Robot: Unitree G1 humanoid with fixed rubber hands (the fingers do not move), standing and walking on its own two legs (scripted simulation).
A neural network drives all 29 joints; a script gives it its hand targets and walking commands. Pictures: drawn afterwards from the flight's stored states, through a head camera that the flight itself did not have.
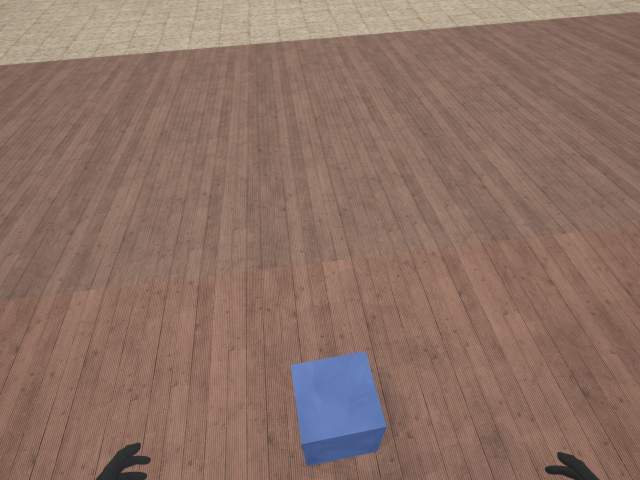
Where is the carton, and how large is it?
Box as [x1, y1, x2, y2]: [291, 351, 386, 465]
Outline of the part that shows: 365,351 291,365 301,442 307,465 377,450 386,426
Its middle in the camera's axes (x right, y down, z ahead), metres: +0.05 +0.47 +1.08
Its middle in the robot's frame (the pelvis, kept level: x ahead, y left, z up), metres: +0.40 +0.01 -0.66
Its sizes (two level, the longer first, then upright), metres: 0.210 0.200 0.250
